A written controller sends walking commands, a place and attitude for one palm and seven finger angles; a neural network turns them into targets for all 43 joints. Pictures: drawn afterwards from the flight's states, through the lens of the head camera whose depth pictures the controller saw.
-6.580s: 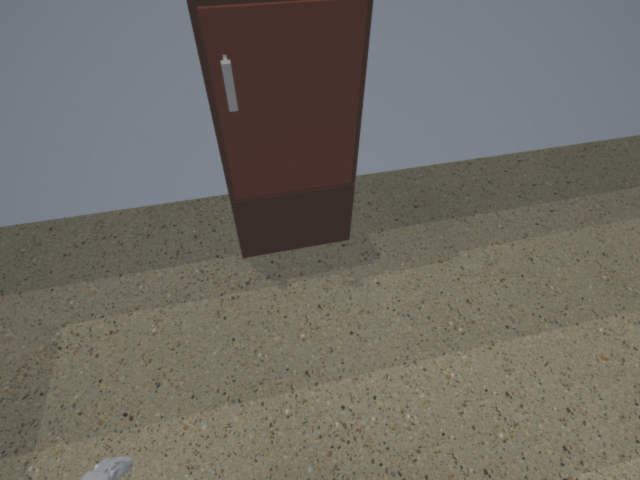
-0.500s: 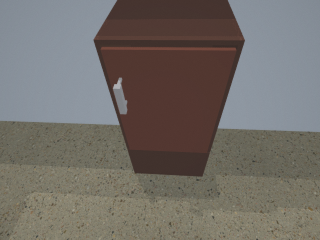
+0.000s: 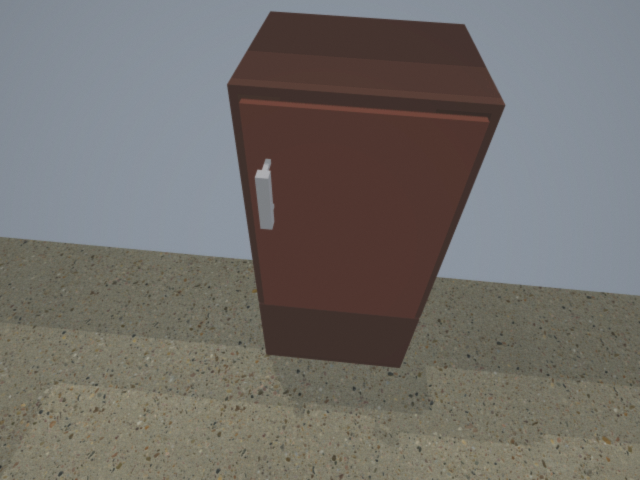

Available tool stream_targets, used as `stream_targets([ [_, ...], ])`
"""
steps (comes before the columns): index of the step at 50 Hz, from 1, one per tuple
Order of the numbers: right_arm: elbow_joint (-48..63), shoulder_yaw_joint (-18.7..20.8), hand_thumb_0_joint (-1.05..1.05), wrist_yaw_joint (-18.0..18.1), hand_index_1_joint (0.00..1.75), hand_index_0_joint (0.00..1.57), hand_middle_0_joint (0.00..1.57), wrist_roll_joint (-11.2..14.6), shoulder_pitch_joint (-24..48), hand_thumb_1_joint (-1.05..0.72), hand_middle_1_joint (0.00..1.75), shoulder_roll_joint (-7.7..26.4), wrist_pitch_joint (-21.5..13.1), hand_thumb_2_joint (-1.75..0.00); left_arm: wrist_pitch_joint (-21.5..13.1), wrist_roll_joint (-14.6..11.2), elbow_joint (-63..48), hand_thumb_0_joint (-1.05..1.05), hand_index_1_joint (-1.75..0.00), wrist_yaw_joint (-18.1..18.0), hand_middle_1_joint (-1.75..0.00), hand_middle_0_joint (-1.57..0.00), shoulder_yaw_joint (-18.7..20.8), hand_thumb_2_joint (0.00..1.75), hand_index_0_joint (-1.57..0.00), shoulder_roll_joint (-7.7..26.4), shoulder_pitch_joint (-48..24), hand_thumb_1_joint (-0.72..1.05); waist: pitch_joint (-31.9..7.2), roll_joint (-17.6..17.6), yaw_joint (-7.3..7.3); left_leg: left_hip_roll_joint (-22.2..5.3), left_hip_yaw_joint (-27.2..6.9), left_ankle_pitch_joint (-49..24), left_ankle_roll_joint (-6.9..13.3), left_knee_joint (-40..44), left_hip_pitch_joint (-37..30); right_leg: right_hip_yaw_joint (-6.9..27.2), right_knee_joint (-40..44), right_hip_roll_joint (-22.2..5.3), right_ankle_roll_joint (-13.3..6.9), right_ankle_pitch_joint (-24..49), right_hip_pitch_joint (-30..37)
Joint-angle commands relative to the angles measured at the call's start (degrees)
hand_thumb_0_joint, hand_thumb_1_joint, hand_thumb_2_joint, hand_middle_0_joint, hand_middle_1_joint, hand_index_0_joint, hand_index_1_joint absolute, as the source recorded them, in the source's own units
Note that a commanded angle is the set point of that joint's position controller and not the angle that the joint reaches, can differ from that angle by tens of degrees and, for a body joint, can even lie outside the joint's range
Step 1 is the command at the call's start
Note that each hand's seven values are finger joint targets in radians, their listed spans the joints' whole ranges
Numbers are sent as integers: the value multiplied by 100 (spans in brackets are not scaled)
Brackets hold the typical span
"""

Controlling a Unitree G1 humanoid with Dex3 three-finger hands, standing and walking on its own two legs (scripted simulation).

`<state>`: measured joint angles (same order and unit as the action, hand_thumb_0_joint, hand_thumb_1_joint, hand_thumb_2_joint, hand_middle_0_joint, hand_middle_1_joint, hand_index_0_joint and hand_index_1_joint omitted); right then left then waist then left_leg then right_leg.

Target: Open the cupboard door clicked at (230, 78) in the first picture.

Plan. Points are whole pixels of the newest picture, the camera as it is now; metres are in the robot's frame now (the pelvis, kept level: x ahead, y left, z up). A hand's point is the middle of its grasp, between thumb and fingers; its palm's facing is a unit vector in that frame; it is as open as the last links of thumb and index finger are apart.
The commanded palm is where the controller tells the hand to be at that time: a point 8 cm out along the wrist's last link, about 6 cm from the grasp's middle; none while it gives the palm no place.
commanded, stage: come to a stop and stand still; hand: left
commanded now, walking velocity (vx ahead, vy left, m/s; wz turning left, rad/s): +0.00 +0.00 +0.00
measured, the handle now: (267, 194) +0.61 +0.14 -0.01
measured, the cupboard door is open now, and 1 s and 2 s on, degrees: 0 0 0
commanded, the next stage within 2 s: look again from close up in 0.38 s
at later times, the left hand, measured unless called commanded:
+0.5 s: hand out of the picture -0.01 +0.15 -0.18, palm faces +0.04 -0.99 -0.16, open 7.3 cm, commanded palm none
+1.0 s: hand out of the picture +0.00 +0.14 -0.18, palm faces +0.05 -0.98 -0.17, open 7.3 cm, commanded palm none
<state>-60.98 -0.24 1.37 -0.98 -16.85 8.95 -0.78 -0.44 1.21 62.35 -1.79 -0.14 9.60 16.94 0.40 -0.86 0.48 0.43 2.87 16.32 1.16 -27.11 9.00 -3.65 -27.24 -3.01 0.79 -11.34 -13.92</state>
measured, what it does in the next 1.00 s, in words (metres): stands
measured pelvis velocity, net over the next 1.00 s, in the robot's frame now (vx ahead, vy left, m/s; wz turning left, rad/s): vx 0.01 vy -0.02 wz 0.00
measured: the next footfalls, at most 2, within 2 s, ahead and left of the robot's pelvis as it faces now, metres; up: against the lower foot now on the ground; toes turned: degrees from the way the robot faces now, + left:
none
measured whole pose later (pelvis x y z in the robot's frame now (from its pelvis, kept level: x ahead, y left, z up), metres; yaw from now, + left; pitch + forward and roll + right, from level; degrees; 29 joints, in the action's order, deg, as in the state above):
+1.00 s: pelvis +0.01 -0.02 +0.00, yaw +0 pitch -1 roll +0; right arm -64.6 -0.5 1.8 -0.7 -18.0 6.3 -1.0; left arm -1.0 1.1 62.9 -2.2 0.2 7.2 18.5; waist 1.2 -0.6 0.5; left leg -0.9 2.3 16.8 -0.3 -26.7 8.6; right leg -4.3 -27.6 -1.7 -0.5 -12.5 -13.8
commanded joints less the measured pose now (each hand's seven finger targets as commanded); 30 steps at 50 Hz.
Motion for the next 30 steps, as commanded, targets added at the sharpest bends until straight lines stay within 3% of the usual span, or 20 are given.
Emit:
stream_targets([
  [1,204,110,0,21,30,20,20,14,-281,-90,30,637,-138,-90,-64,-28,-239,0,-30,-3,-30,-20,98,90,-20,478,266,90,423,288,-16,-648,-722,164,35,1013,983,423,348,-313,-210,79,437],
  [6,87,100,0,26,30,20,20,31,-396,-90,30,564,-139,-90,-79,-32,-198,0,-30,-13,-30,-20,95,90,-20,442,319,90,426,61,-22,-634,-675,-43,25,948,931,419,367,-346,-209,151,447],
  [10,0,89,0,32,30,20,20,28,-468,-90,30,517,-137,-90,-75,-41,-158,0,-30,-22,-30,-20,87,90,-20,359,394,90,462,171,-25,-637,-666,-45,27,977,909,432,349,-347,-213,191,401],
  [27,-167,69,0,44,30,20,20,38,-582,-90,30,295,-108,-90,-100,-35,-119,0,-30,-43,-30,-20,103,90,-20,246,530,90,521,-29,-35,-544,-469,-96,-2,725,834,561,468,-379,-261,9,230],
  [30,-178,64,0,50,30,20,20,33,-591,-90,30,272,-105,-90,-107,-41,-113,0,-30,-38,-30,-20,105,90,-20,238,541,90,513,71,-43,-538,-445,-144,-12,698,798,588,496,-376,-273,24,210],
])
